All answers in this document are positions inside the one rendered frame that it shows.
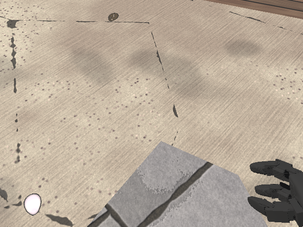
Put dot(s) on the right robot hand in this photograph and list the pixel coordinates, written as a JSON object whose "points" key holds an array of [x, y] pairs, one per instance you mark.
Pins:
{"points": [[290, 206]]}

